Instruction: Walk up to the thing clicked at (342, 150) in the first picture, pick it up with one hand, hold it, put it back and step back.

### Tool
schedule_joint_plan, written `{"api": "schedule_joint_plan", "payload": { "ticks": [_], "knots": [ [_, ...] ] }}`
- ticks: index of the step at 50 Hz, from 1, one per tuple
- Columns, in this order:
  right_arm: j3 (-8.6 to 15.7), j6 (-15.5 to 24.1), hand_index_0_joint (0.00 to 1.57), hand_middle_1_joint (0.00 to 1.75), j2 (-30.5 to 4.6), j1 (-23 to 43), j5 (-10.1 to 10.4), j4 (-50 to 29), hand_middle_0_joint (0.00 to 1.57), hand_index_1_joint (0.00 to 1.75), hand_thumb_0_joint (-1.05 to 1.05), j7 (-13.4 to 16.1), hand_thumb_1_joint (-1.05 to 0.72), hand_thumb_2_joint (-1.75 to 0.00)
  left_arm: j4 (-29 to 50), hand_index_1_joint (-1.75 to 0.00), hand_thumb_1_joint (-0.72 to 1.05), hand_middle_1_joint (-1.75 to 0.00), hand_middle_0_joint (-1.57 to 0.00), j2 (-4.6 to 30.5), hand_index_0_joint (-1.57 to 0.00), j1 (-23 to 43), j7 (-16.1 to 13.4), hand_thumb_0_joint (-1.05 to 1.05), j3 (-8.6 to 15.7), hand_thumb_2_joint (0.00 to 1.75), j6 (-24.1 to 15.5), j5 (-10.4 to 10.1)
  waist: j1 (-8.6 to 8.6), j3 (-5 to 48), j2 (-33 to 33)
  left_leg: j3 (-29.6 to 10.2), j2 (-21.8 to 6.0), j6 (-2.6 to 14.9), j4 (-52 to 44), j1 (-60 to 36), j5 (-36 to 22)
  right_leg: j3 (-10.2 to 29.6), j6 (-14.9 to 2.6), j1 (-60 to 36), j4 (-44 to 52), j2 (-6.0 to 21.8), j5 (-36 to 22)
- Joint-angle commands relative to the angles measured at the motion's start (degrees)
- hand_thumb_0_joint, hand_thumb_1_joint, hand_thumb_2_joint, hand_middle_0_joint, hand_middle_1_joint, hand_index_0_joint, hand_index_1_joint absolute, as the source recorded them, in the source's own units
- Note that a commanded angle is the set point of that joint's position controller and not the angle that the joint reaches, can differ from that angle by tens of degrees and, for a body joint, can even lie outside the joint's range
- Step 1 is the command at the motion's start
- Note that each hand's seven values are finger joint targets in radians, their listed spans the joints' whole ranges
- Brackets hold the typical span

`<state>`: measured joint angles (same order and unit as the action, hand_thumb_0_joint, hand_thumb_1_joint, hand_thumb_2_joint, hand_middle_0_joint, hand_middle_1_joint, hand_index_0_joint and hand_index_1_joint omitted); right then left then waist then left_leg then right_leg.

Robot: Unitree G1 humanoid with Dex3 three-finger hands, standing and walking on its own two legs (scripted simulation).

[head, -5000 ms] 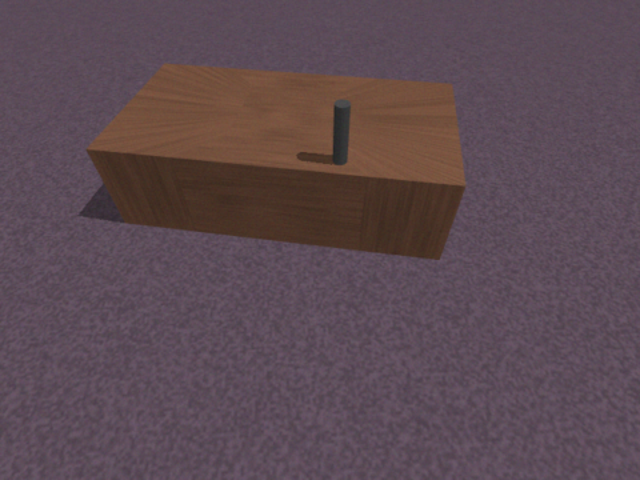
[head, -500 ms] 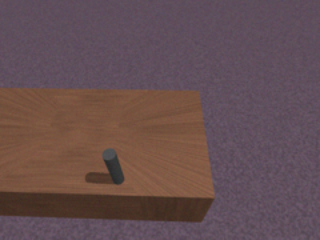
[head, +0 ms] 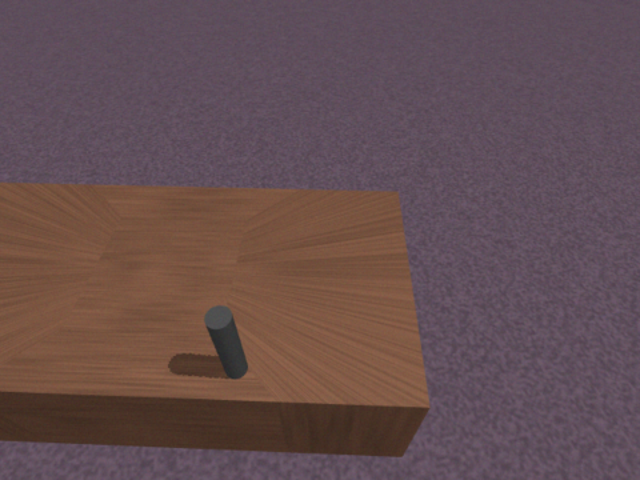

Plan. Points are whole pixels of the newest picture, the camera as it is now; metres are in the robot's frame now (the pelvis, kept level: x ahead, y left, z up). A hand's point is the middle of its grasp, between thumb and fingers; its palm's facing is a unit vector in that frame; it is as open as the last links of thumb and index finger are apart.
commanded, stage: stand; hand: left
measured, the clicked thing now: (228, 345) +0.45 +0.20 -0.28
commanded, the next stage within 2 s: none
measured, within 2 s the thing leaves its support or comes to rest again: neither
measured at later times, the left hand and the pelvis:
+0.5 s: hand out of the picture +0.09 +0.25 -0.15, palm faces -0.01 -0.94 -0.35, open 7.4 cm; pelvis +0.01 -0.01 +0.00, yaw +0 degrees
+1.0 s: hand out of the picture +0.08 +0.25 -0.15, palm faces -0.01 -0.94 -0.35, open 7.4 cm; pelvis +0.01 -0.01 +0.00, yaw +0 degrees
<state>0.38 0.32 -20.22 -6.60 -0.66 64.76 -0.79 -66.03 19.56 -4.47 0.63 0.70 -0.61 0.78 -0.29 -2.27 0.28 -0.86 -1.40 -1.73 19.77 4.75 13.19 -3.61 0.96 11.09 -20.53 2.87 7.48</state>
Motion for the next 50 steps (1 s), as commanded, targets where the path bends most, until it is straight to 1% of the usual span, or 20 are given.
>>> {"api": "schedule_joint_plan", "payload": {
  "ticks": [1,3,4,6,9,11,12,15,21,23,28,29,33,35,37,38,39,44,47,50],
  "knots": [
    [2.2,1.29,0.2,0.3,-12.55,2.34,-0.17,-3.51,0.2,0.3,0.0,0.92,-0.9,-0.9,3.82,-0.3,0.9,-0.3,-0.2,12.36,-0.2,3.04,-0.63,0.0,2.12,0.9,-1.32,-0.26,0.19,4.23,0.25,-4.31,-6.2,2.26,-4.52,4.78,-7.38,5.58,-1.6,-6.46,2.52,5.74,-4.24],
    [2.08,1.36,0.2,0.3,-12.32,1.85,-0.13,-3.35,0.2,0.3,0.0,1.04,-0.9,-0.9,3.67,-0.3,0.9,-0.3,-0.2,12.32,-0.2,2.78,-0.6,0.0,2.02,0.9,-1.32,-0.33,0.39,4.33,0.66,-4.04,-6.19,2.22,-4.41,4.84,-8.05,5.52,-1.54,-7.24,2.32,5.91,-6.33],
    [2.1,1.3,0.2,0.3,-12.59,2.27,0.0,-3.29,0.2,0.3,0.0,1.04,-0.9,-0.9,3.47,-0.3,0.9,-0.3,-0.2,12.32,-0.2,2.11,-0.61,0.0,2.03,0.9,-1.28,-0.37,0.03,3.56,1.58,-4.02,-5.92,2.19,-4.7,4.67,-6.95,5.52,-1.28,-6.18,2.81,5.62,-5.07],
    [1.96,1.21,0.2,0.3,-12.16,2.0,0.01,-3.34,0.2,0.3,0.0,0.97,-0.9,-0.9,3.46,-0.3,0.9,-0.3,-0.2,12.91,-0.2,2.22,-0.61,0.0,2.08,0.9,-1.22,-0.4,0.2,3.14,0.17,-3.96,-5.86,2.12,-4.92,4.29,-5.7,5.53,-1.33,-5.43,3.12,5.34,-2.01],
    [2.01,1.16,0.2,0.3,-12.55,2.04,0.05,-3.45,0.2,0.3,0.0,1.02,-0.9,-0.9,3.72,-0.3,0.9,-0.3,-0.2,12.69,-0.2,1.96,-0.69,0.0,1.91,0.9,-1.24,-0.17,0.22,4.54,-0.1,-3.86,-6.07,2.19,-4.44,3.8,-7.16,5.49,-1.44,-6.5,2.81,5.65,-4.65],
    [1.89,1.2,0.2,0.3,-12.57,1.71,-0.02,-3.53,0.2,0.3,0.0,1.1,-0.9,-0.9,3.61,-0.3,0.9,-0.3,-0.2,12.7,-0.2,2.28,-0.74,0.0,1.94,0.9,-1.23,-0.24,0.4,5.35,-0.23,-3.79,-6.31,2.06,-4.44,3.62,-9.25,5.35,-1.64,-7.9,1.87,5.88,-7.8],
    [1.83,1.17,0.2,0.3,-12.57,2.2,0.07,-3.49,0.2,0.3,0.0,1.11,-0.9,-0.9,3.53,-0.3,0.9,-0.3,-0.2,12.63,-0.2,1.94,-0.72,0.0,1.85,0.9,-1.21,-0.33,0.13,5.24,0.24,-3.72,-6.29,2.01,-4.46,2.87,-10.12,5.19,-1.58,-7.12,1.92,5.8,-8.2],
    [1.91,1.17,0.2,0.3,-12.68,2.0,0.12,-3.53,0.2,0.3,0.0,1.18,-0.9,-0.9,3.49,-0.3,0.9,-0.3,-0.2,12.81,-0.2,1.7,-0.79,0.0,1.83,0.9,-1.29,-0.36,0.41,5.79,-0.87,-3.48,-6.33,2.01,-3.76,2.08,-11.55,5.04,-1.6,-7.68,1.87,5.93,-10.15],
    [1.78,0.94,0.2,0.3,-12.75,1.94,0.09,-3.36,0.2,0.3,0.0,1.25,-0.9,-0.9,3.47,-0.3,0.9,-0.3,-0.2,12.66,-0.2,1.97,-0.93,0.0,1.79,0.9,-1.22,-0.41,0.27,5.01,-0.25,-3.28,-6.43,2.03,-3.94,2.54,-11.71,5.1,-1.69,-8.2,2.06,5.99,-10.7],
    [1.82,0.9,0.2,0.3,-12.82,1.99,0.08,-3.48,0.2,0.3,0.0,1.3,-0.9,-0.9,3.43,-0.3,0.9,-0.3,-0.2,12.72,-0.2,1.8,-0.91,0.0,1.81,0.9,-1.16,-0.41,0.22,5.28,-0.1,-3.23,-6.4,1.95,-4.01,2.54,-11.39,4.85,-1.71,-8.47,2.14,5.82,-10.29],
    [1.68,0.84,0.2,0.3,-12.29,1.85,0.04,-3.6,0.2,0.3,0.0,1.21,-0.9,-0.9,3.45,-0.3,0.9,-0.3,-0.2,13.24,-0.2,2.14,-0.89,0.0,2.0,0.9,-1.1,-0.41,0.12,3.58,-0.56,-3.39,-6.27,1.88,-4.74,3.29,-8.2,5.07,-1.66,-7.23,2.8,5.7,-6.03],
    [1.81,0.83,0.2,0.3,-12.75,1.85,0.06,-3.62,0.2,0.3,0.0,1.22,-0.9,-0.9,3.52,-0.3,0.9,-0.3,-0.2,12.94,-0.2,2.22,-0.88,0.0,1.96,0.9,-1.11,-0.38,0.18,3.9,0.06,-3.3,-6.29,2.03,-4.4,3.52,-8.76,5.23,-1.65,-7.93,2.93,5.75,-7.29],
    [1.73,1.02,0.2,0.3,-12.62,1.97,0.1,-3.75,0.2,0.3,0.0,1.2,-0.9,-0.9,3.67,-0.3,0.9,-0.3,-0.2,12.97,-0.2,1.75,-0.8,0.0,2.03,0.9,-1.14,-0.43,-0.19,4.27,0.67,-3.39,-6.29,1.88,-4.79,3.17,-9.25,5.18,-1.73,-8.32,2.71,5.76,-7.52],
    [1.76,1.0,0.2,0.3,-12.47,1.63,0.08,-3.98,0.2,0.3,0.0,1.3,-0.9,-0.9,3.77,-0.3,0.9,-0.3,-0.2,12.91,-0.2,2.0,-0.82,0.0,2.09,0.9,-1.22,-0.22,0.13,5.16,-0.23,-3.31,-6.45,2.01,-4.41,2.75,-10.43,5.08,-1.78,-8.6,2.33,5.89,-9.76],
    [1.7,1.0,0.2,0.3,-12.07,1.38,0.02,-4.03,0.2,0.3,0.0,1.27,-0.9,-0.9,3.73,-0.3,0.9,-0.3,-0.2,13.44,-0.2,2.46,-0.88,0.0,2.26,0.9,-1.16,-0.25,0.3,4.93,-0.73,-3.41,-6.48,1.89,-4.67,2.49,-9.92,4.99,-1.91,-8.56,2.28,5.84,-8.69],
    [1.61,1.02,0.2,0.3,-12.39,1.12,0.07,-3.89,0.2,0.3,0.0,1.29,-0.9,-0.9,3.74,-0.3,0.9,-0.3,-0.2,12.96,-0.2,2.49,-0.8,0.0,2.17,0.9,-1.09,-0.38,0.16,4.25,0.03,-3.25,-6.41,1.88,-4.7,2.96,-10.04,5.16,-1.85,-8.42,2.44,5.87,-9.13],
    [1.66,1.04,0.2,0.3,-12.32,1.43,0.07,-3.73,0.2,0.3,0.0,1.26,-0.9,-0.9,3.69,-0.3,0.9,-0.3,-0.2,13.05,-0.2,2.0,-0.74,0.0,2.17,0.9,-1.05,-0.49,-0.12,3.99,0.16,-3.34,-6.28,1.76,-4.87,2.67,-9.12,5.03,-1.81,-7.72,2.72,5.63,-7.59],
    [1.81,0.91,0.2,0.3,-12.62,1.46,0.05,-3.88,0.2,0.3,0.0,1.24,-0.9,-0.9,3.75,-0.3,0.9,-0.3,-0.2,12.99,-0.2,1.73,-0.75,0.0,2.15,0.9,-1.04,-0.3,-0.09,3.63,0.28,-3.25,-6.24,2.11,-4.79,2.94,-6.88,5.41,-1.82,-7.35,3.32,5.57,-5.53],
    [1.83,0.84,0.2,0.3,-12.41,1.34,0.1,-4.13,0.2,0.3,0.0,1.2,-0.9,-0.9,3.92,-0.3,0.9,-0.3,-0.2,13.14,-0.2,1.82,-0.82,0.0,2.14,0.9,-1.13,-0.18,0.15,4.02,-0.6,-3.36,-6.31,2.2,-4.81,2.7,-6.89,5.33,-1.94,-7.33,3.13,5.6,-6.39],
    [1.68,0.81,0.2,0.3,-12.16,0.57,-0.07,-3.99,0.2,0.3,0.0,1.2,-0.9,-0.9,3.81,-0.3,0.9,-0.3,-0.2,13.44,-0.2,2.06,-0.78,0.0,2.29,0.9,-1.07,-0.27,0.32,3.69,-0.6,-3.22,-6.31,2.21,-5.09,3.32,-5.27,5.56,-1.83,-7.0,3.26,5.54,-4.11]
  ]
}}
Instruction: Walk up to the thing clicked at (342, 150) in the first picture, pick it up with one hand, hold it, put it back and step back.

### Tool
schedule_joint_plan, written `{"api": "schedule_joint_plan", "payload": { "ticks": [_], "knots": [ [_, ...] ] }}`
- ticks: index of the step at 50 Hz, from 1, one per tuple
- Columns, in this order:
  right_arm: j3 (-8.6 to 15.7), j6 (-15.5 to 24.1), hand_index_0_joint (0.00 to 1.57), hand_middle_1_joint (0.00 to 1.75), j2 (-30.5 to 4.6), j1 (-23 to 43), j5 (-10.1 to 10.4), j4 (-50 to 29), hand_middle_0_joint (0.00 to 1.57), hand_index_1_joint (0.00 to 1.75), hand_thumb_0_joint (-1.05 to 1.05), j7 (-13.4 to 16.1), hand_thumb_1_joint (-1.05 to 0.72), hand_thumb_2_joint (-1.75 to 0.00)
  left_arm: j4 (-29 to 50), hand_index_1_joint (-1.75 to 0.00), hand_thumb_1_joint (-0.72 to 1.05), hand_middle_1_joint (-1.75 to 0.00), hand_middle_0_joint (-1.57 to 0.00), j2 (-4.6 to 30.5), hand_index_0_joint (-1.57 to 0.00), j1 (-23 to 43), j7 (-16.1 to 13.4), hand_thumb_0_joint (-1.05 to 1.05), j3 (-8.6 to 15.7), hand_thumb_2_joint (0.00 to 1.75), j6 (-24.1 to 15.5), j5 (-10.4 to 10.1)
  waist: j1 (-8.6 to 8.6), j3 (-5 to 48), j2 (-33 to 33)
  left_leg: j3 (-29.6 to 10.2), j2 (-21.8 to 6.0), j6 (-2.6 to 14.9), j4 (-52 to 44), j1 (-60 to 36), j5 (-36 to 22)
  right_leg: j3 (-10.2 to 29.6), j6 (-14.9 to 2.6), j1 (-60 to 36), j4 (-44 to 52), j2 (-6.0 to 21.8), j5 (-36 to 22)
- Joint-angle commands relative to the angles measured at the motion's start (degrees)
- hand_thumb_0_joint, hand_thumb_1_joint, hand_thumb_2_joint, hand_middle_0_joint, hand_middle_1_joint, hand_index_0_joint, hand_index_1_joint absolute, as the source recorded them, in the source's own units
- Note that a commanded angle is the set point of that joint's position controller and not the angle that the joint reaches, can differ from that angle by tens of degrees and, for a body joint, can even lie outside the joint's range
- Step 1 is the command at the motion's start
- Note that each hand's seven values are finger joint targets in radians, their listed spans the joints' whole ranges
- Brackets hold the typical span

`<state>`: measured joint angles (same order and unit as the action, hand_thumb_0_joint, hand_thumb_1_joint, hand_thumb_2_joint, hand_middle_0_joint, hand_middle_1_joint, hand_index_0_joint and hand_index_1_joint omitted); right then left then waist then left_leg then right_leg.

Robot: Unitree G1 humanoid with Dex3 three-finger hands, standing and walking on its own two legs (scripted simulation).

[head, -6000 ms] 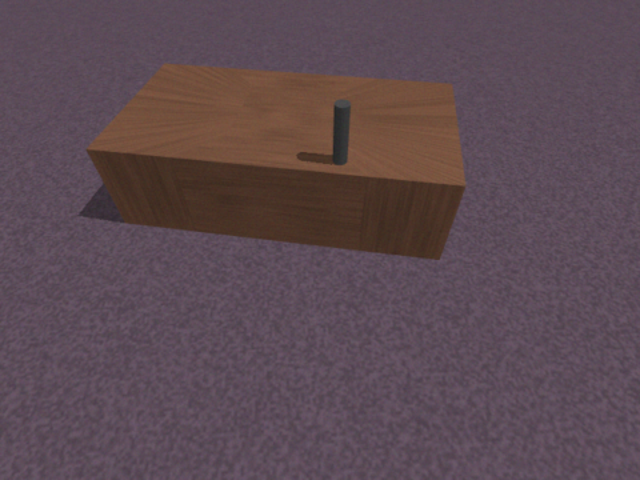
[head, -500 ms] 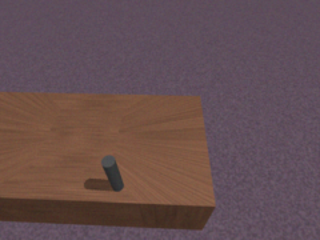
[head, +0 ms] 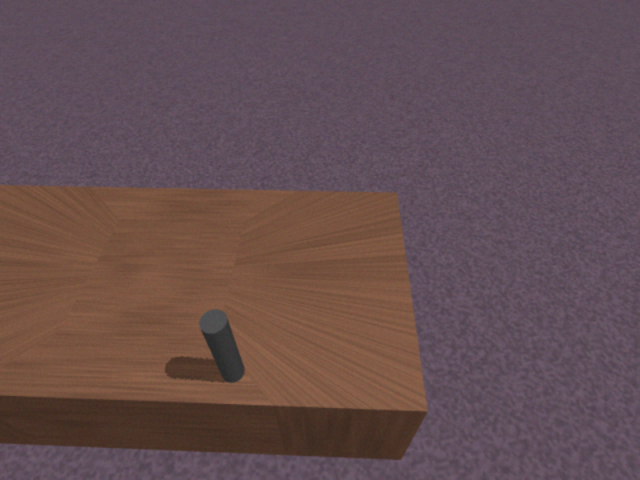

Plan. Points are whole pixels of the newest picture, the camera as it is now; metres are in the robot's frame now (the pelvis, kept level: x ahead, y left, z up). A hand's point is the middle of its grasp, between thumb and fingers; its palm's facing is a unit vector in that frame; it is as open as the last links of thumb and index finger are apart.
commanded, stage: stand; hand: left
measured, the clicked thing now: (224, 348) +0.44 +0.21 -0.28
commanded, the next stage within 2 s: go down in 1.04 s
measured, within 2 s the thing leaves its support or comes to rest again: neither
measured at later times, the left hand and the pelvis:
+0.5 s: hand out of the picture +0.07 +0.26 -0.15, palm faces -0.02 -0.94 -0.35, open 7.4 cm; pelvis +0.00 +0.00 +0.00, yaw +0 degrees
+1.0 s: hand out of the picture +0.08 +0.25 -0.15, palm faces -0.02 -0.94 -0.35, open 7.4 cm; pelvis +0.00 +0.00 +0.00, yaw +0 degrees
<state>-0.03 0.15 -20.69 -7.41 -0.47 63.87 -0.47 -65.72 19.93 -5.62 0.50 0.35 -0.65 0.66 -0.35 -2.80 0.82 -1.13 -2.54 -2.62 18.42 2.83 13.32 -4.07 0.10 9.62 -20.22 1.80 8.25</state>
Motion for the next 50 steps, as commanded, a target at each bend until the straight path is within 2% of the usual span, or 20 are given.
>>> {"api": "schedule_joint_plan", "payload": {
  "ticks": [1,8,9,12,16,20,22,26,28,35,39,43,50],
  "knots": [
    [2.16,0.99,0.2,0.3,-11.82,1.53,-0.29,-3.16,0.2,0.3,0.0,0.89,-0.9,-0.9,3.66,-0.3,0.9,-0.3,-0.2,12.88,-0.2,3.39,-0.62,0.0,2.59,0.9,-0.97,-0.18,0.26,3.81,-0.79,-3.0,-5.15,3.04,-3.9,5.67,-5.47,6.04,-1.1,-5.55,2.92,6.6,-4.72],
    [2.13,1.05,0.2,0.3,-11.93,1.14,-0.18,-3.21,0.2,0.3,0.0,0.84,-0.9,-0.9,3.57,-0.3,0.9,-0.3,-0.2,12.82,-0.2,2.81,-0.59,0.0,2.54,0.9,-1.08,-0.12,0.14,3.71,-0.76,-3.11,-5.15,3.16,-3.85,5.81,-5.48,6.07,-0.95,-5.76,2.81,6.54,-5.85],
    [2.19,1.0,0.2,0.3,-11.83,1.42,-0.27,-3.26,0.2,0.3,0.0,0.84,-0.9,-0.9,3.58,-0.3,0.9,-0.3,-0.2,13.01,-0.2,2.59,-0.62,0.0,2.57,0.9,-1.06,-0.15,0.04,3.65,-1.12,-3.18,-5.03,3.08,-4.03,5.51,-4.82,6.01,-0.92,-4.93,2.96,6.35,-3.93],
    [2.1,0.98,0.2,0.3,-11.88,0.81,-0.32,-3.11,0.2,0.3,0.0,0.79,-0.9,-0.9,3.6,-0.3,0.9,-0.3,-0.2,12.89,-0.2,2.75,-0.48,0.0,2.47,0.9,-1.1,-0.25,0.17,2.72,-1.09,-2.89,-4.95,3.26,-3.75,6.24,-3.99,6.72,-1.01,-4.87,3.61,6.63,-3.55],
    [2.31,0.87,0.2,0.3,-11.7,1.14,-0.38,-3.36,0.2,0.3,0.0,0.71,-0.9,-0.9,3.75,-0.3,0.9,-0.3,-0.2,13.23,-0.2,2.47,-0.54,0.0,2.58,0.9,-1.02,-0.11,0.04,2.54,-1.0,-3.06,-4.79,3.34,-3.75,6.65,-2.38,6.67,-1.12,-4.04,4.03,6.37,1.09],
    [2.27,1.0,0.2,0.3,-11.76,0.75,-0.38,-3.36,0.2,0.3,0.0,0.71,-0.9,-0.9,3.75,-0.3,0.9,-0.3,-0.2,13.02,-0.2,2.21,-0.41,0.0,2.56,0.9,-0.95,-0.16,0.09,3.0,-0.39,-3.17,-4.83,3.21,-4.06,6.65,-2.65,6.57,-1.25,-4.51,3.45,6.38,-0.49],
    [2.1,1.17,0.2,0.3,-11.83,0.78,-0.26,-3.23,0.2,0.3,0.0,0.71,-0.9,-0.9,3.73,-0.3,0.9,-0.3,-0.2,12.8,-0.2,1.77,-0.34,0.0,2.45,0.9,-1.07,-0.21,-0.21,3.3,0.39,-3.28,-5.07,3.18,-4.0,6.47,-4.32,6.56,-1.14,-5.26,2.84,6.56,-4.12],
    [2.2,1.05,0.2,0.3,-11.83,0.86,-0.22,-3.34,0.2,0.3,0.0,0.77,-0.9,-0.9,3.92,-0.3,0.9,-0.3,-0.2,12.97,-0.2,2.25,-0.5,0.0,2.49,0.9,-1.07,-0.16,-0.11,3.65,-1.33,-3.27,-5.07,3.1,-3.48,5.68,-5.49,6.33,-1.11,-4.85,2.87,6.28,-3.77],
    [2.13,1.11,0.2,0.3,-12.11,1.08,-0.15,-3.36,0.2,0.3,0.0,0.82,-0.9,-0.9,3.94,-0.3,0.9,-0.3,-0.2,12.52,-0.2,1.86,-0.47,0.0,2.28,0.9,-1.14,-0.15,0.05,4.4,-0.61,-3.25,-5.23,3.12,-3.32,5.15,-6.6,6.41,-1.11,-5.42,2.56,6.55,-6.93],
    [2.0,1.05,0.2,0.3,-11.94,0.94,-0.24,-3.05,0.2,0.3,0.0,0.91,-0.9,-0.9,3.85,-0.3,0.9,-0.3,-0.2,12.78,-0.2,1.96,-0.57,0.0,2.28,0.9,-1.04,-0.26,-0.06,3.97,-0.84,-3.04,-5.23,2.91,-3.6,5.0,-6.83,6.42,-1.09,-4.73,2.5,6.57,-5.66],
    [2.0,0.99,0.2,0.3,-11.78,0.7,-0.21,-3.17,0.2,0.3,0.0,0.92,-0.9,-0.9,3.83,-0.3,0.9,-0.3,-0.2,12.96,-0.2,2.36,-0.66,0.0,2.32,0.9,-1.1,-0.21,0.38,3.98,-1.53,-2.81,-5.23,3.0,-3.25,4.83,-6.78,6.44,-1.15,-4.95,2.51,6.67,-6.67],
    [2.0,1.17,0.2,0.3,-12.01,1.39,-0.29,-3.16,0.2,0.3,0.0,0.92,-0.9,-0.9,3.93,-0.3,0.9,-0.3,-0.2,12.44,-0.2,1.99,-0.58,0.0,2.19,0.9,-1.14,-0.27,-0.05,4.39,-0.02,-2.77,-5.35,2.93,-3.37,4.98,-8.18,6.39,-1.1,-5.74,2.15,6.79,-9.42],
    [2.0,1.26,0.2,0.3,-11.8,1.38,-0.24,-3.27,0.2,0.3,0.0,0.97,-0.9,-0.9,3.67,-0.3,0.9,-0.3,-0.2,12.65,-0.2,1.81,-0.53,0.0,2.27,0.9,-1.02,-0.27,-0.12,4.12,-0.83,-2.74,-5.45,2.81,-3.79,4.34,-8.39,6.17,-1.14,-5.51,2.16,6.6,-8.37]
  ]
}}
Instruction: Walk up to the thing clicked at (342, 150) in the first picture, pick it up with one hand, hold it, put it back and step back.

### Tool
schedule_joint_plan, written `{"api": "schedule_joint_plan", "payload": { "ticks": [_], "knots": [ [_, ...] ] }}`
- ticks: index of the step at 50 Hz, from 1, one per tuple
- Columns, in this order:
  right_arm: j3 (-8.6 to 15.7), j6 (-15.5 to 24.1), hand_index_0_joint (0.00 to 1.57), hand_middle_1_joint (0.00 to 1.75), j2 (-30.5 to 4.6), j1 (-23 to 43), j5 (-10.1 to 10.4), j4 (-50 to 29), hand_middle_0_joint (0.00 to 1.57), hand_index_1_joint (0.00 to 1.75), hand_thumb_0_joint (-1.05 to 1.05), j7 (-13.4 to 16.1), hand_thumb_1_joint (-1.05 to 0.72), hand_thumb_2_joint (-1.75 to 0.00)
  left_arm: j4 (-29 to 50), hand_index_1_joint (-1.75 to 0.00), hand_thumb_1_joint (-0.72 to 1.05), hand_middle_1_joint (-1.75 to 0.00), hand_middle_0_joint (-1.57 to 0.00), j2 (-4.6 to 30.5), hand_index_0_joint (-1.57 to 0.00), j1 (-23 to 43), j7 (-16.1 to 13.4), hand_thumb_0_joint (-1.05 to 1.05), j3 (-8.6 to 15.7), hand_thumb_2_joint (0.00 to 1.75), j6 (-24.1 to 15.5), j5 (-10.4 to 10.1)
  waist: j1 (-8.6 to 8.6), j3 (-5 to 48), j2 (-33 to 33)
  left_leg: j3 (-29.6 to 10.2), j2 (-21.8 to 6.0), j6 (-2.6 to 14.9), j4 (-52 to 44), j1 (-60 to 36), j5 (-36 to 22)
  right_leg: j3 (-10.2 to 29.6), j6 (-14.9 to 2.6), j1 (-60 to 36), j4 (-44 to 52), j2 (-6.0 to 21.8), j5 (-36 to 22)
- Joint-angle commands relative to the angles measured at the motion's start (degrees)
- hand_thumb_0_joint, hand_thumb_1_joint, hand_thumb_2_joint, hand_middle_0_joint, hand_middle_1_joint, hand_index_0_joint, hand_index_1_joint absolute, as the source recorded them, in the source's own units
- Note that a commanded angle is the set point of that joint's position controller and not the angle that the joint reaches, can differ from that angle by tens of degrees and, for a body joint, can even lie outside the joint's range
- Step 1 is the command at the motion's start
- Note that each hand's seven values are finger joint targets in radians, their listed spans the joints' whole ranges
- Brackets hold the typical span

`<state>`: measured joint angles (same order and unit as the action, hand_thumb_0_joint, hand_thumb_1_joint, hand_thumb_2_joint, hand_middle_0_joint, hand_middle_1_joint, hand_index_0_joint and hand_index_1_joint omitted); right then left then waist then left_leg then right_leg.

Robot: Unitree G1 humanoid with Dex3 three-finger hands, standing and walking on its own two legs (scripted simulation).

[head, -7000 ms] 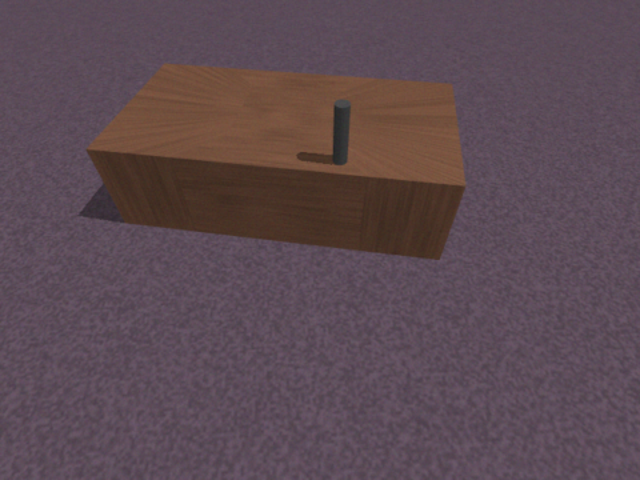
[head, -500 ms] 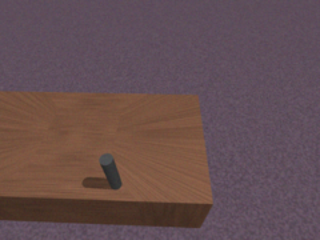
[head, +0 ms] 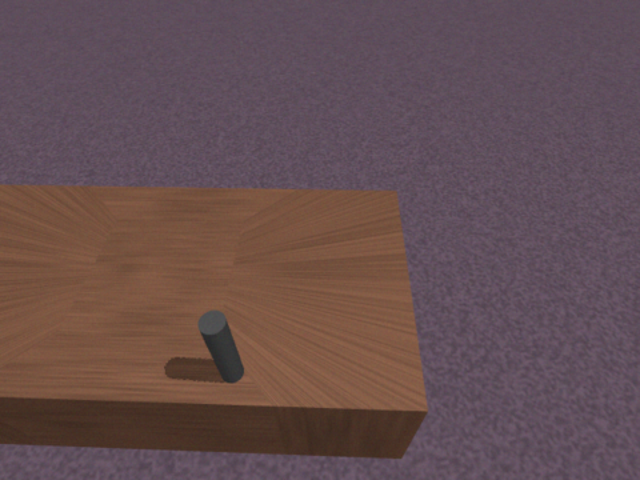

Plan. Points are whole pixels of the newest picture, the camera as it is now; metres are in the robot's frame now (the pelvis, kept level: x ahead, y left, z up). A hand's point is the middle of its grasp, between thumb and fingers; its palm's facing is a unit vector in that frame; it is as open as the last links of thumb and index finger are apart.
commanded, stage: stand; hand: left
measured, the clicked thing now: (223, 349) +0.44 +0.21 -0.28
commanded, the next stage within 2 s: go down in 0.04 s
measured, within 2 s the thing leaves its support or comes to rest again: neither
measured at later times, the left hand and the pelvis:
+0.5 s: hand out of the picture +0.16 +0.27 -0.14, palm faces +0.04 -0.93 -0.35, open 13.3 cm; pelvis -0.01 +0.01 -0.01, yaw -1 degrees
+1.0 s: hand out of the picture +0.16 +0.28 -0.14, palm faces +0.05 -0.94 -0.32, open 16.9 cm; pelvis +0.01 +0.04 -0.03, yaw +0 degrees
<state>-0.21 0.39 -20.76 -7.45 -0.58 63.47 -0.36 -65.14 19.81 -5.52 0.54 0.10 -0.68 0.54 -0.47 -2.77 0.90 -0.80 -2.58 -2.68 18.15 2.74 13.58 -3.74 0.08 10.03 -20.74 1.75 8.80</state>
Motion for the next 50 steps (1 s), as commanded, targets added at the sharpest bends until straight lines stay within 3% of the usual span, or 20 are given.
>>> {"api": "schedule_joint_plan", "payload": {
  "ticks": [1,6,7,8,9,10,11,13,15,17,18,22,27,28,33,34,40,41,42,50],
  "knots": [
    [2.21,0.92,0.2,0.3,-11.81,1.55,-0.06,-2.91,0.2,0.3,0.0,0.81,-0.9,-0.9,3.15,-0.3,0.9,-0.3,-0.2,12.81,-0.2,2.23,-0.62,0.0,2.59,0.9,-1.05,-0.19,0.05,3.96,-0.96,-3.11,-5.31,2.91,-3.45,4.73,-8.75,5.67,-1.02,-6.26,2.83,6.46,-8.79],
    [2.26,0.94,0.2,0.3,-11.83,1.44,-0.17,-2.97,0.2,0.3,0.0,0.86,-0.9,-0.9,3.24,-0.3,0.9,-0.3,-0.2,12.71,-0.2,2.01,-0.68,0.0,2.6,0.9,-1.05,-0.03,0.14,4.46,-0.87,-3.04,-5.51,3.08,-3.44,4.22,-8.56,5.94,-1.18,-6.09,2.77,6.73,-9.49],
    [2.21,0.86,0.18,0.27,-11.85,1.31,-0.11,-2.9,0.18,0.27,0.0,0.86,-0.98,-0.92,3.23,-0.22,0.82,-0.22,-0.12,12.87,-0.12,2.31,-0.71,0.0,2.69,0.82,-1.01,-0.11,0.22,4.27,-0.9,-2.88,-5.27,2.97,-3.42,4.18,-8.13,5.87,-1.13,-5.91,2.88,6.63,-8.86],
    [0.34,3.89,0.2,0.3,-1.49,2.15,3.51,-18.76,0.2,0.3,0.0,2.15,-1.05,-0.94,23.34,-0.14,0.74,-0.14,-0.04,2.92,-0.04,22.41,-1.54,0.0,3.4,0.74,-6.11,-3.03,7.19,-0.96,-0.93,3.93,3.06,3.13,1.32,11.65,-2.0,1.69,0.02,6.94,0.76,-0.56,-2.72],
    [0.06,3.76,0.2,0.3,-2.7,-1.12,3.75,-15.22,0.2,0.3,0.0,2.67,-1.05,-0.94,18.34,-0.06,0.66,-0.06,-0.02,5.01,-0.04,25.21,-1.61,0.0,3.61,0.66,-5.18,-2.99,5.39,1.33,-2.14,3.83,3.61,3.65,2.09,12.04,-0.16,1.43,0.43,3.73,0.87,-0.17,0.5],
    [0.97,3.23,0.2,0.3,-4.6,-2.42,3.42,-14.38,0.2,0.3,0.0,3.0,-1.05,-0.95,9.64,-0.02,0.58,-0.02,-0.02,11.0,-0.03,15.7,-2.11,0.0,7.66,0.58,-2.9,-1.73,4.04,1.1,-4.74,3.87,3.78,3.82,3.04,13.9,0.83,0.97,0.36,3.7,0.71,-0.4,2.86],
    [1.74,2.85,0.2,0.3,-4.83,-2.37,3.34,-16.14,0.2,0.3,0.0,2.98,-1.05,-0.94,8.26,-0.01,0.5,-0.02,-0.02,12.54,-0.03,11.59,-1.37,0.0,9.36,0.5,-2.16,-1.35,1.66,2.15,-4.01,4.0,3.61,3.5,4.21,15.22,-0.1,0.75,0.13,2.56,-0.42,-0.49,3.43],
    [3.31,3.61,0.2,0.3,-4.74,-3.96,2.92,-18.4,0.2,0.3,0.0,3.8,-1.05,-0.93,15.71,-0.03,0.34,-0.05,-0.02,17.86,-0.04,16.87,-1.16,0.0,12.13,0.34,-2.73,0.04,1.08,11.61,-2.22,3.52,3.69,3.36,5.82,14.17,-3.62,1.41,0.45,-0.55,-3.05,0.07,-1.56],
    [3.69,3.89,0.2,0.3,-3.97,-5.21,2.35,-19.99,0.2,0.3,0.0,3.68,-1.04,-0.93,9.56,-0.01,0.24,-0.03,-0.04,13.49,-0.05,5.77,-0.24,0.0,11.67,0.18,-0.29,1.72,0.52,13.36,-1.12,3.1,3.8,3.03,7.39,16.0,-6.52,1.39,0.04,-0.99,-5.73,0.09,-5.51],
    [4.75,4.41,0.2,0.3,-3.76,-4.93,2.03,-22.71,0.2,0.3,0.0,3.75,-1.02,-0.92,13.72,0.0,0.18,-0.02,-0.05,15.15,-0.06,2.49,-0.17,0.0,15.03,0.12,2.1,2.76,-1.9,18.54,1.29,3.15,4.42,2.65,7.51,15.13,-9.86,1.54,-0.3,-5.02,-5.58,0.09,-8.1],
    [4.6,4.64,0.2,0.3,-3.39,-4.0,2.23,-23.86,0.2,0.3,0.0,3.91,-1.01,-0.92,16.22,0.0,0.15,-0.02,-0.05,14.84,-0.06,2.1,-0.27,0.0,14.67,0.1,3.64,2.76,-2.11,18.01,2.91,3.21,4.45,2.4,7.13,14.94,-9.73,1.45,-0.42,-4.98,-5.17,-0.05,-7.51],
    [3.91,5.26,0.2,0.3,-2.7,-1.61,2.64,-28.06,0.2,0.3,0.0,4.04,-0.99,-0.92,22.29,-0.01,-0.05,-0.02,-0.06,9.23,-0.06,3.79,0.13,0.0,10.91,0.08,11.37,1.97,-0.02,11.57,1.07,2.66,3.63,2.27,7.5,16.35,-5.4,0.55,-0.66,1.85,-4.65,-0.98,-1.88],
    [3.41,6.59,0.2,0.3,-1.76,-2.48,2.79,-30.31,0.2,0.3,0.0,4.1,-0.91,-0.9,30.16,-0.03,-0.3,-0.03,-0.07,8.5,-0.06,3.03,0.33,0.0,10.64,0.06,16.57,1.0,0.23,11.2,-1.88,1.92,3.01,2.37,9.26,18.28,-4.2,-0.49,-0.42,4.47,-6.49,-1.53,0.49],
    [3.52,6.96,0.2,0.3,-1.71,-2.86,2.69,-30.6,0.2,0.3,0.0,4.15,-0.9,-0.89,31.73,-0.04,-0.35,-0.04,-0.07,7.97,-0.07,3.36,0.46,0.0,10.49,0.05,16.98,0.91,1.13,11.26,-2.34,2.0,2.94,2.5,10.3,18.39,-4.27,-0.28,-0.39,5.57,-7.12,-1.51,0.11],
    [3.42,8.86,0.2,0.3,-1.68,-3.48,2.43,-31.13,0.2,0.3,0.0,4.64,-0.89,-0.89,40.43,-0.03,-0.42,-0.04,-0.08,10.11,-0.07,3.49,0.52,0.0,12.06,0.03,17.46,1.37,1.31,13.06,1.56,1.44,2.72,1.93,12.63,18.35,-5.79,-0.22,-0.63,7.48,-10.22,-1.68,-1.16],
    [3.66,9.22,0.2,0.3,-2.08,-3.79,2.32,-31.59,0.2,0.3,0.0,4.82,-0.89,-0.89,40.61,-0.04,-0.41,-0.04,-0.08,11.01,-0.08,1.26,0.4,0.0,13.14,0.03,17.67,1.73,1.2,14.42,2.56,1.27,2.67,1.75,13.47,18.21,-7.71,-0.16,-0.79,6.74,-11.05,-1.59,-2.74],
    [3.63,10.21,0.2,0.3,-2.08,-4.61,1.77,-32.51,0.2,0.3,0.0,5.62,-0.88,-0.89,48.77,-0.04,-0.41,-0.04,-0.08,10.0,-0.08,-4.04,0.59,0.0,12.32,0.03,19.88,1.92,1.71,19.09,4.81,0.59,2.17,0.8,18.01,18.37,-17.77,-0.45,-1.04,6.22,-15.07,-1.58,-10.04],
    [3.36,10.22,0.2,0.3,-1.75,-4.84,1.83,-32.25,0.2,0.3,0.0,5.64,-0.87,-0.89,49.58,-0.03,-0.41,-0.04,-0.08,9.96,-0.08,-5.07,0.41,0.0,12.61,0.02,20.49,1.75,1.33,17.65,5.19,0.52,2.32,0.82,18.18,19.12,-17.08,-0.48,-0.97,6.58,-15.18,-1.58,-9.41],
    [3.27,10.41,0.2,0.3,-1.52,-4.47,1.8,-32.92,0.2,0.3,0.0,5.63,-0.88,-0.89,50.46,-0.04,-0.41,-0.04,-0.08,6.74,-0.07,-5.55,0.81,0.0,9.69,0.03,20.99,1.44,2.29,17.44,4.59,0.44,2.15,0.74,18.85,19.62,-17.81,-0.55,-1.03,7.28,-15.65,-1.63,-9.74],
    [3.13,11.26,0.2,0.3,-1.69,-4.1,1.71,-34.42,0.2,0.3,0.0,6.21,-0.86,-0.88,54.39,-0.03,-0.5,-0.03,-0.08,7.63,-0.08,-10.3,0.86,0.0,11.17,0.01,24.88,0.51,1.8,15.99,3.03,-1.23,1.54,0.8,21.05,24.39,-14.68,-1.58,-0.86,11.31,-18.49,-1.92,-5.27]
  ]
}}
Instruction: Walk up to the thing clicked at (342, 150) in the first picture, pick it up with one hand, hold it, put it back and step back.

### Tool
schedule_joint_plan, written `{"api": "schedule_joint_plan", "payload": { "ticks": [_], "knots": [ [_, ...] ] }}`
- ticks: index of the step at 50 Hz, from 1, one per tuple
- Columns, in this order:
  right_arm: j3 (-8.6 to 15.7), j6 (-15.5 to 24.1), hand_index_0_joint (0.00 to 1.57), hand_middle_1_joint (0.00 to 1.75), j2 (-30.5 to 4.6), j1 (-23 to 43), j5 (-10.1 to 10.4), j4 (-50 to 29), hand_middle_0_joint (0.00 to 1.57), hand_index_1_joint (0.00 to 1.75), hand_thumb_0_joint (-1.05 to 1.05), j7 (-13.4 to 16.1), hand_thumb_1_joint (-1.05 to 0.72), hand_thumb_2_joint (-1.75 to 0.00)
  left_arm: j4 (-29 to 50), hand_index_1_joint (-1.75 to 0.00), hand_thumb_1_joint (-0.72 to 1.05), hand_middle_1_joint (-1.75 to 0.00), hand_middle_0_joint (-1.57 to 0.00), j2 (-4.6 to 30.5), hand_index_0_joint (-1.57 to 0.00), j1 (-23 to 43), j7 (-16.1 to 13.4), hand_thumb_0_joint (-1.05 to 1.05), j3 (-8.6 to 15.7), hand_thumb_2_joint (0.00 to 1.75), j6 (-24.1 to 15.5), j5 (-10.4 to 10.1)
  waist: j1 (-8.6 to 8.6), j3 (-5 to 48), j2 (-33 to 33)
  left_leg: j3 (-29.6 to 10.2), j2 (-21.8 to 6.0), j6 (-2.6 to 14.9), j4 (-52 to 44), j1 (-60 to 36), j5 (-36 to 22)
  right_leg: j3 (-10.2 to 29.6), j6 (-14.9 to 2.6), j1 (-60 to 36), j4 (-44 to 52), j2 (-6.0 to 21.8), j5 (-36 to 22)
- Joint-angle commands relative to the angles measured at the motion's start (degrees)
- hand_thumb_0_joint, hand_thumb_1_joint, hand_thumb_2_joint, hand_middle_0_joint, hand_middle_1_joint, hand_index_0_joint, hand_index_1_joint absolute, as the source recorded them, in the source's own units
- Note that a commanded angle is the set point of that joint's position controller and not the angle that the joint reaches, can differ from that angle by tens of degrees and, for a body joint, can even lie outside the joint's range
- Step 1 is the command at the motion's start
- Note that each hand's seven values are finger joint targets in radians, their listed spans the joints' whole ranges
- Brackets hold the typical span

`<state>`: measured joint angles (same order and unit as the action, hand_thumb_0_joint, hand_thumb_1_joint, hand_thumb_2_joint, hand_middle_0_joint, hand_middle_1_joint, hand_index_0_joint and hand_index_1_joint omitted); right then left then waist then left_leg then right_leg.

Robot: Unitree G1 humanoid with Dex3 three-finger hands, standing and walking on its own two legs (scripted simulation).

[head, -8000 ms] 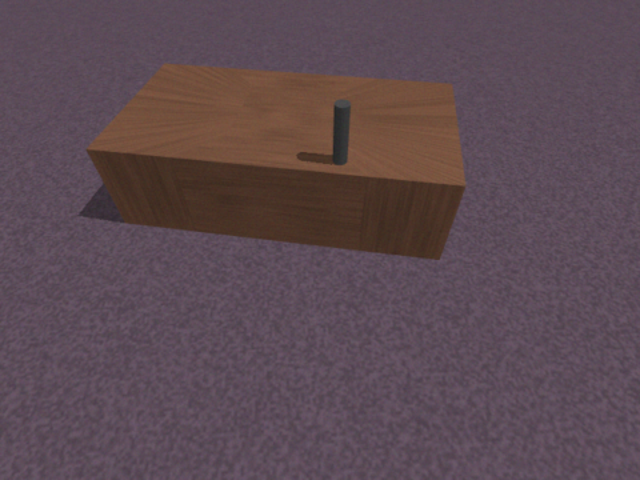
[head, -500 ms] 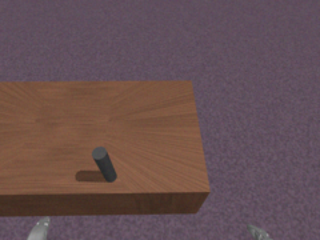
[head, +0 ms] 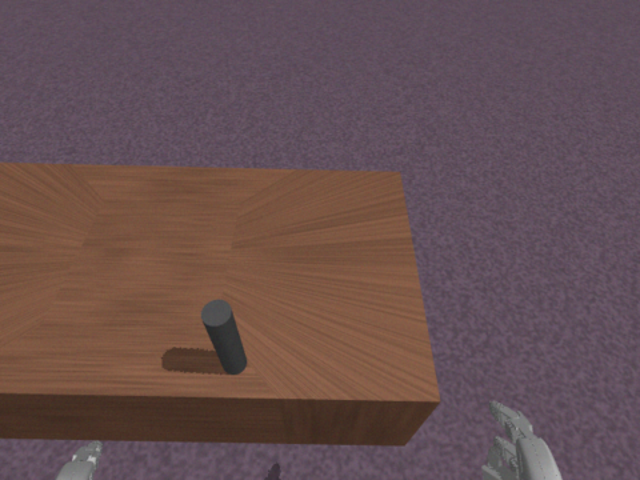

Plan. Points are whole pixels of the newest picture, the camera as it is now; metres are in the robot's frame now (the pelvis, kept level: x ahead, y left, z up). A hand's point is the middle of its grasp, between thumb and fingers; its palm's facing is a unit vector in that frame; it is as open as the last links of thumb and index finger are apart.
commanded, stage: go down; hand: left
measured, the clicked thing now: (226, 340) +0.42 +0.18 -0.25
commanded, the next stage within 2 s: none
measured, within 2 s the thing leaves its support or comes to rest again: neither
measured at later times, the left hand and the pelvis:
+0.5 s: hand out of the picture +0.14 +0.26 -0.09, palm faces +0.14 -0.93 -0.34, open 17.2 cm; pelvis -0.02 -0.01 -0.03, yaw +1 degrees
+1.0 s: hand (63, 400) +0.25 +0.32 -0.04, palm faces +0.15 -0.97 -0.19, open 17.4 cm; pelvis -0.03 +0.00 -0.02, yaw +0 degrees
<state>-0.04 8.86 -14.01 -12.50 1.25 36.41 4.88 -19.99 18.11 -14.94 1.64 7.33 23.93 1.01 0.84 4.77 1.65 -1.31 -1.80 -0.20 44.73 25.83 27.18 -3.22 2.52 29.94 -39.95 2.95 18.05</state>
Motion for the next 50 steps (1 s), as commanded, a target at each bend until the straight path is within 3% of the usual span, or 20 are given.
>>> {"api": "schedule_joint_plan", "payload": {
  "ticks": [1,3,7,9,15,18,19,21,28,33,38,44,46,47,48,50],
  "knots": [
    [3.18,3.07,0.2,0.3,-8.59,1.62,-0.12,-8.45,0.2,0.3,0.0,1.02,-0.87,-0.89,13.23,-0.03,-0.48,-0.03,-0.08,10.28,-0.07,0.87,-0.07,0.0,4.14,0.02,0.21,-0.05,0.39,9.73,2.67,-0.93,0.66,-1.76,-4.83,1.58,-29.15,-2.04,-3.35,-8.69,0.12,-2.93,-15.29],
    [3.24,3.12,0.2,0.3,-8.56,0.65,-0.17,-8.05,0.2,0.3,0.0,1.18,-0.87,-0.89,12.37,-0.03,-0.5,-0.03,-0.08,10.5,-0.07,-1.76,-0.01,0.0,4.76,0.02,0.97,0.11,0.32,10.43,3.11,-1.09,0.46,-1.85,-3.8,1.85,-31.01,-2.03,-3.35,-8.09,-1.3,-2.9,-15.76],
    [2.97,3.59,0.2,0.3,-8.13,0.33,-0.23,-9.1,0.2,0.3,0.0,1.6,-0.86,-0.88,15.45,-0.04,-0.47,-0.04,-0.07,10.71,-0.07,-3.55,-0.45,0.0,5.59,0.04,1.87,0.0,0.21,11.1,3.16,-0.55,1.09,-1.63,-1.95,2.95,-29.31,-1.89,-3.28,-7.35,-2.59,-2.71,-15.86],
    [2.97,4.11,0.2,0.3,-8.28,1.21,-0.26,-9.9,0.2,0.3,0.0,1.96,-0.87,-0.89,18.21,-0.04,-0.5,-0.03,-0.08,11.46,-0.07,-0.89,-0.48,0.0,6.04,0.04,1.66,-0.29,0.41,10.77,3.74,-1.41,0.62,-1.7,-1.59,4.52,-27.0,-1.89,-3.31,-5.41,-3.42,-2.65,-13.29],
    [2.72,5.14,0.2,0.3,-8.02,1.11,-0.17,-11.11,0.2,0.3,0.0,3.09,-0.87,-0.89,21.42,-0.04,-0.51,-0.03,-0.07,12.4,-0.07,-4.11,0.27,0.0,7.85,0.04,2.42,-1.35,0.06,10.17,3.16,-1.41,1.32,-1.05,-0.23,7.98,-18.97,-1.77,-3.04,-3.0,-4.31,-2.47,-8.5],
    [2.49,5.62,0.2,0.3,-7.63,0.8,0.05,-11.27,0.2,0.3,0.0,3.94,-0.88,-0.89,21.2,-0.04,-0.47,-0.03,-0.07,13.79,-0.06,-7.06,0.67,0.0,10.12,0.05,2.96,-1.8,-0.1,10.51,2.06,-0.78,1.9,-0.36,0.67,9.14,-15.63,-1.61,-2.84,-2.66,-3.94,-2.35,-6.52],
    [2.45,6.01,0.2,0.3,-7.61,1.3,0.02,-11.94,0.2,0.3,0.0,4.13,-0.87,-0.89,24.08,-0.04,-0.52,-0.04,-0.07,13.63,-0.07,-4.34,1.07,0.0,9.33,0.05,2.71,-2.13,0.51,10.34,1.67,-0.59,2.1,-0.04,1.28,10.06,-13.89,-1.45,-2.63,-1.97,-3.61,-2.14,-5.56],
    [2.2,6.95,0.2,0.3,-7.86,1.07,0.04,-11.14,0.2,0.3,0.0,4.86,-0.87,-0.89,24.37,-0.04,-0.53,-0.04,-0.07,15.73,-0.06,1.7,1.42,0.0,10.52,0.05,2.24,-2.3,1.65,8.74,1.47,-0.68,2.03,0.3,1.62,10.95,-10.28,-1.02,-2.36,0.18,-3.36,-1.95,-2.93],
    [1.29,10.38,0.2,0.3,-9.28,0.08,0.2,-7.77,0.2,0.3,0.0,7.11,-0.87,-0.89,19.71,-0.03,-0.53,-0.03,-0.08,24.82,-0.06,19.47,4.02,0.0,16.33,0.04,-2.17,-4.3,2.8,10.3,3.57,-1.07,2.31,0.57,1.45,10.71,-3.67,0.35,-1.81,1.69,-2.84,-1.35,1.17],
    [1.04,10.81,0.2,0.3,-9.78,-0.87,0.15,-3.95,0.2,0.3,0.0,7.24,-0.87,-0.89,6.09,-0.04,-0.48,-0.03,-0.08,26.59,-0.06,26.18,8.33,0.0,16.99,0.04,-3.6,-4.62,2.44,11.03,5.15,-1.12,2.49,0.46,0.29,9.63,-7.47,0.03,-2.37,-1.15,-2.66,-1.68,-2.01],
    [1.5,10.55,0.2,0.3,-10.41,-3.13,0.15,-2.78,0.2,0.3,0.0,6.28,-0.88,-0.89,-4.22,-0.03,-0.49,-0.02,-0.08,30.08,-0.07,28.85,13.52,0.0,19.71,0.02,-6.28,-4.96,0.53,12.7,5.22,-1.38,2.01,-0.08,-0.11,9.46,-13.45,-1.1,-2.93,-2.2,-3.27,-2.29,-5.44],
    [2.16,9.96,0.2,0.3,-11.18,-5.59,0.02,-3.2,0.2,0.3,0.0,5.18,-0.9,-0.9,-10.29,-0.03,-0.55,-0.02,-0.09,31.07,-0.07,29.48,18.26,0.0,21.37,0.01,-12.31,-5.41,-0.35,14.93,4.52,-0.97,1.31,-0.67,0.09,8.43,-21.43,-1.33,-3.51,-3.24,-4.74,-2.81,-10.89],
    [2.3,9.65,0.2,0.3,-11.19,-6.62,-0.18,-2.75,0.2,0.3,0.0,4.91,-0.9,-0.9,-11.11,-0.03,-0.57,-0.02,-0.09,30.55,-0.07,31.45,19.07,0.0,21.05,0.01,-14.33,-5.58,-0.15,14.06,4.52,-0.99,1.05,-0.79,0.41,8.51,-22.08,-1.44,-3.64,-1.87,-5.05,-2.92,-10.97],
    [2.54,9.64,0.2,0.3,-11.68,-6.08,-0.26,-4.03,0.2,0.3,0.0,4.88,-0.9,-0.9,-10.74,-0.03,-0.58,-0.02,-0.09,33.49,-0.08,31.74,18.85,0.0,23.48,0.0,-15.47,-5.14,-0.67,14.76,4.15,-1.05,1.04,-0.59,0.33,8.76,-21.84,-1.37,-3.62,-2.2,-5.1,-2.92,-10.97],
    [2.57,9.35,0.2,0.3,-11.35,-7.22,-0.32,-2.58,0.2,0.3,0.0,4.74,-0.9,-0.9,-10.57,-0.03,-0.59,-0.02,-0.09,32.09,-0.08,34.46,19.27,0.0,21.76,0.0,-16.63,-5.36,-0.11,14.87,4.78,-0.76,1.2,-0.56,0.62,8.52,-20.71,-1.01,-3.58,-1.48,-5.03,-2.77,-10.17],
    [2.87,9.49,0.2,0.3,-11.83,-6.86,-0.51,-3.68,0.2,0.3,0.0,4.73,-0.89,-0.9,-10.84,-0.03,-0.58,-0.02,-0.09,34.03,-0.07,36.18,19.22,0.0,23.22,0.02,-18.68,-4.97,0.11,13.73,4.24,-0.97,0.97,-0.42,0.35,8.86,-18.7,-1.03,-3.53,-0.35,-5.31,-2.88,-8.49]
  ]
}}
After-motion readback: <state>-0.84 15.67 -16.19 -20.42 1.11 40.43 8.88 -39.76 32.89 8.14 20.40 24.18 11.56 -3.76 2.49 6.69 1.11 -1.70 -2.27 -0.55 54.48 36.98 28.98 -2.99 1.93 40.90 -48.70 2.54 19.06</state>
